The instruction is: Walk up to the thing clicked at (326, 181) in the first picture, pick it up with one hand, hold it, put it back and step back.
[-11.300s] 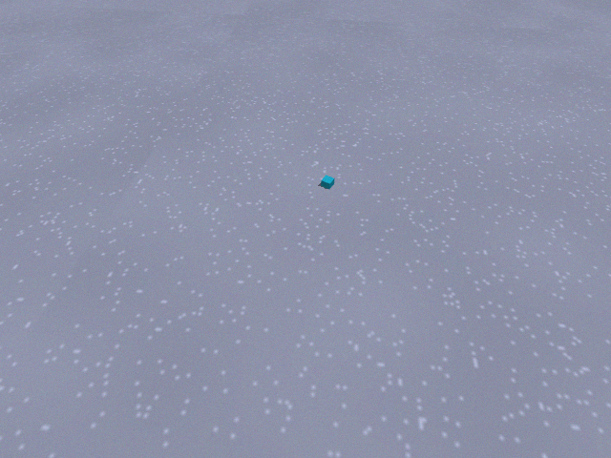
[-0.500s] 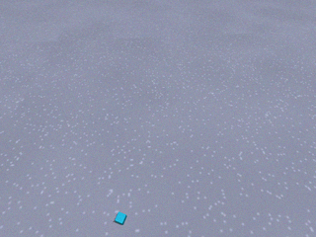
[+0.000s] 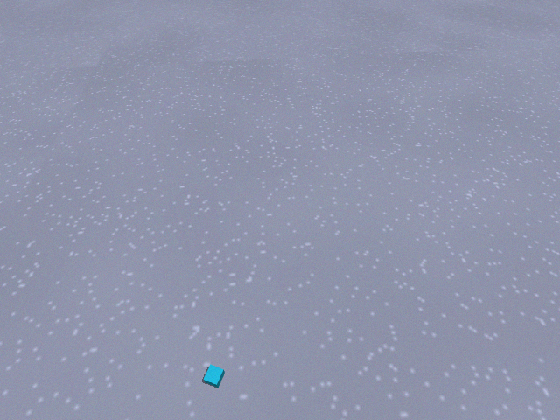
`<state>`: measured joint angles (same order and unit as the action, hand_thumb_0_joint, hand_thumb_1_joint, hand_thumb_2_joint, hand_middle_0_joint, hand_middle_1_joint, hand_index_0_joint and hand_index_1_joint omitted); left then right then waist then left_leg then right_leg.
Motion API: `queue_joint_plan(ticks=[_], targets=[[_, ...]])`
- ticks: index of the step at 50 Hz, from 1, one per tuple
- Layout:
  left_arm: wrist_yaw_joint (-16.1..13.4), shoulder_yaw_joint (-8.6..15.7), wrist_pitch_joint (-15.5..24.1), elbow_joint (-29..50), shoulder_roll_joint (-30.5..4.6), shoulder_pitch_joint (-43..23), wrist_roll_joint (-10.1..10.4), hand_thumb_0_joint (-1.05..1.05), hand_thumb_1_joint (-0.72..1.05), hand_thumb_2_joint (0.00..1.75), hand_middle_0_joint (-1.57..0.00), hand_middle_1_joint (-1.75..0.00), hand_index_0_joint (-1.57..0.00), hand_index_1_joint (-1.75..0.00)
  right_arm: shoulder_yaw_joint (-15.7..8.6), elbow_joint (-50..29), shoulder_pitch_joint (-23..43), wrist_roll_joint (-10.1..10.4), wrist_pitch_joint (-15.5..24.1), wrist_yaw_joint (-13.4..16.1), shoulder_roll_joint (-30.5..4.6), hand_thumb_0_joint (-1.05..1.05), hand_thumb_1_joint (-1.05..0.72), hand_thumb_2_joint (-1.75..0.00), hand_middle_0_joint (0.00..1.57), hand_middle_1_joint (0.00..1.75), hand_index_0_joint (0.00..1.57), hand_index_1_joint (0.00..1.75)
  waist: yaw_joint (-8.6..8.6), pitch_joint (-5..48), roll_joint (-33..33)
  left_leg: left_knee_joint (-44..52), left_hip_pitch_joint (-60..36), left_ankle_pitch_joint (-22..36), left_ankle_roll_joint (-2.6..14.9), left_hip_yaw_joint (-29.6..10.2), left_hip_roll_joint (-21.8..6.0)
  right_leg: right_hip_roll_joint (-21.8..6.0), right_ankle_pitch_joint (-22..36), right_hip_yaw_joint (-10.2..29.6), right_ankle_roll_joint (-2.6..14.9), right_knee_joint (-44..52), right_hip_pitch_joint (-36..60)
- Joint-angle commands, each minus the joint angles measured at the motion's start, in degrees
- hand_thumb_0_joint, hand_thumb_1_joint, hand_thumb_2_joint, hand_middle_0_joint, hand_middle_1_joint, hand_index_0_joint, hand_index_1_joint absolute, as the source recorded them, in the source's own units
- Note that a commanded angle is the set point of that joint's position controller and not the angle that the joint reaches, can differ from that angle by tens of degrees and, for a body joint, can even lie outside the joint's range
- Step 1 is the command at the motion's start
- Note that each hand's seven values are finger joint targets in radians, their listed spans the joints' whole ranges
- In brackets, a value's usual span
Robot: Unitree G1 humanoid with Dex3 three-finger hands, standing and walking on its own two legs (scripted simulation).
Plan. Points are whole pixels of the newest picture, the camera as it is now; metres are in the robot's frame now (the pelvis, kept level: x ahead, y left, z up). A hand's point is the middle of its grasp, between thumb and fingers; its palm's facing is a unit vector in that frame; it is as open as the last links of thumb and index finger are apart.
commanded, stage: walk up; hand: left
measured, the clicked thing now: (214, 376) +0.39 +0.25 -0.76
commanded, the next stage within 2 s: stand in 0.86 s
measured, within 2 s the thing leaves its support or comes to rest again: neither
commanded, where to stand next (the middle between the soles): +0.02 +0.02 m, yaw +1 degrees
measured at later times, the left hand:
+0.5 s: hand out of the picture +0.07 +0.25 -0.16, palm faces -0.01 -0.94 -0.33, open 7.3 cm
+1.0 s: hand out of the picture +0.08 +0.25 -0.16, palm faces -0.04 -0.94 -0.34, open 7.3 cm
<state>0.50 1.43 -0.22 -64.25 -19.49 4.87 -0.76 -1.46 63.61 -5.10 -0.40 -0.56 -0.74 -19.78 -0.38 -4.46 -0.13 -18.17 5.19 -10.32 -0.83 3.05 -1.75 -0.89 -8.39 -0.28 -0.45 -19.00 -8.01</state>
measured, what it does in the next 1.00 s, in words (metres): stands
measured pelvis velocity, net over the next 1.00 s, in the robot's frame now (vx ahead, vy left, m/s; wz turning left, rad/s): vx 0.01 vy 0.00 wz -0.01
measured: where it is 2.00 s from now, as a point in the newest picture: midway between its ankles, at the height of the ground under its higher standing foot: outside the picture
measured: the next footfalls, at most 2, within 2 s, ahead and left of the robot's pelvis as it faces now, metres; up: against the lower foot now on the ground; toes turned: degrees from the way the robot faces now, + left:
none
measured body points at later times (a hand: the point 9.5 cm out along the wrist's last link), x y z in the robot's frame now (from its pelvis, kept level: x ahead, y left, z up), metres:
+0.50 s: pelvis +0.00 +0.00 +0.00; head +0.01 +0.00 +0.45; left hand +0.07 +0.30 -0.13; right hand +0.06 -0.30 -0.14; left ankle +0.00 +0.13 -0.75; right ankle +0.02 -0.12 -0.75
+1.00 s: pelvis +0.01 +0.00 +0.00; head +0.02 -0.01 +0.45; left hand +0.08 +0.30 -0.13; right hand +0.07 -0.31 -0.14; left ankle +0.00 +0.13 -0.75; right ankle +0.02 -0.12 -0.75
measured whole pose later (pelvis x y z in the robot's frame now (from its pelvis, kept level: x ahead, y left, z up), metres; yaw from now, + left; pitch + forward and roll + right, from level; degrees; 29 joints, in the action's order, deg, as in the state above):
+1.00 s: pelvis +0.01 +0.00 +0.00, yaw +0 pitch -2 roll +0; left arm 0.8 0.5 0.2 -64.2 -19.6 6.4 -1.1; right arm -0.9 63.7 -7.3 -1.3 0.2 -0.9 -20.3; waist 0.2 -2.9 0.3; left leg -18.6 5.9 -10.9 -1.1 3.2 -2.2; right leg -0.4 -8.8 -0.1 -0.2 -19.1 -8.7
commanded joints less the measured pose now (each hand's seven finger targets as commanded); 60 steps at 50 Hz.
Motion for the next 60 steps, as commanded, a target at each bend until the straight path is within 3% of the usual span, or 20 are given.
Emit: queue_joint_plan(ticks=[1, 6, 27, 42, 43, 45, 49, 54, 60], targets=[[-0.79, 2.27, 1.26, 3.38, -12.25, -1.68, -0.03, 0.0, 0.9, 0.9, -0.2, -0.3, -0.2, -0.3, -2.22, -3.39, 1.47, 0.14, 1.02, 0.62, -11.88, 0.0, -0.9, -0.9, 0.2, 0.3, 0.2, 0.3, 0.18, 5.0, -0.27, 3.23, -0.31, 0.51, 2.44, -5.88, -6.2, -6.24, 3.51, 5.53, 1.71, 3.46, -0.25], [-0.79, 2.31, 1.35, 3.56, -12.26, -1.66, -0.18, 0.0, 0.9, 0.9, -0.2, -0.3, -0.2, -0.3, -2.4, -3.3, 0.8, 0.07, 1.03, 0.57, -11.87, 0.0, -0.9, -0.9, 0.2, 0.3, 0.2, 0.3, 0.55, 4.76, -0.67, 2.76, -0.56, -0.84, 2.37, -5.87, -5.92, -6.39, 0.76, 6.54, 2.12, 4.46, -1.82], [-0.67, 2.16, 1.21, 3.83, -12.25, -1.13, 0.12, 0.0, 0.9, 0.9, -0.2, -0.3, -0.2, -0.3, -2.16, -3.57, 0.42, 0.28, 1.31, 0.72, -12.81, 0.0, -0.9, -0.9, 0.2, 0.3, 0.2, 0.3, 0.34, 5.85, 0.23, 2.33, 0.15, 2.21, 2.61, -5.95, -6.67, -5.76, 6.31, 5.85, 2.08, 1.81, -0.44], [-0.52, 2.3, 1.27, 4.13, -12.65, -1.88, 0.04, 0.0, 0.9, 0.9, -0.2, -0.3, -0.2, -0.3, -1.98, -3.93, 0.85, 0.35, 1.37, 0.6, -12.54, 0.0, -0.9, -0.9, 0.2, 0.3, 0.2, 0.3, 0.52, 5.7, -0.16, 2.11, 0.19, 1.55, 2.28, -5.68, -6.33, -5.99, 4.8, 6.44, 2.29, 2.37, -0.91], [-0.58, 1.37, 1.5, 3.65, -12.37, -0.99, -0.12, 0.0, 0.9, 0.9, -0.2, -0.3, -0.2, -0.3, -1.45, -3.19, -0.34, -0.44, 1.47, 0.7, -11.47, 0.0, -0.9, -0.9, 0.2, 0.3, 0.2, 0.3, 0.8, 8.35, -0.38, 3.12, -0.46, -3.64, 1.93, -5.21, -6.22, -7.12, -2.7, 7.27, 2.2, 4.52, 0.45], [-0.67, 1.39, 1.72, 3.91, -13.2, -1.86, -0.5, 0.0, 0.9, 0.9, -0.2, -0.3, -0.2, -0.3, -1.55, -3.17, 0.03, -0.69, 1.55, 0.63, -11.6, 0.0, -0.9, -0.9, 0.2, 0.3, 0.2, 0.3, 0.96, 5.05, -1.25, 3.25, 0.01, -4.25, 2.0, -5.3, -5.81, -6.8, -6.95, 7.73, 1.94, 5.84, -2.24], [-0.64, 1.2, 2.11, 3.7, -13.17, -1.18, -0.02, 0.0, 0.9, 0.9, -0.2, -0.3, -0.2, -0.3, -1.44, -2.85, -1.25, -0.72, 2.05, 0.56, -12.05, 0.0, -0.9, -0.9, 0.2, 0.3, 0.2, 0.3, 0.92, 3.59, -0.48, 3.94, 1.42, -2.09, 2.12, -5.65, -6.25, -6.61, -2.38, 7.18, 1.83, 4.98, -1.53], [-0.73, 0.97, 2.42, 3.57, -12.93, -0.21, 0.1, 0.0, 0.9, 0.9, -0.2, -0.3, -0.2, -0.3, -1.46, -2.98, -0.83, -0.52, 2.46, 0.84, -12.44, 0.0, -0.9, -0.9, 0.2, 0.3, 0.2, 0.3, 0.57, 6.87, 0.18, 3.15, -0.81, 6.38, 1.91, -5.57, -6.85, -6.81, 8.94, 5.88, 1.91, 2.26, 2.1], [-0.88, 0.7, 2.18, 3.61, -12.62, 0.15, 0.3, 0.0, 0.9, 0.9, -0.2, -0.3, -0.2, -0.3, -1.21, -2.54, -1.28, -0.36, 2.47, 1.12, -12.58, 0.0, -0.9, -0.9, 0.2, 0.3, 0.2, 0.3, 0.46, 6.69, 0.61, 3.0, -1.44, 9.54, 1.42, -5.28, -6.91, -6.76, 11.74, 5.38, 1.79, 1.71, 2.59]])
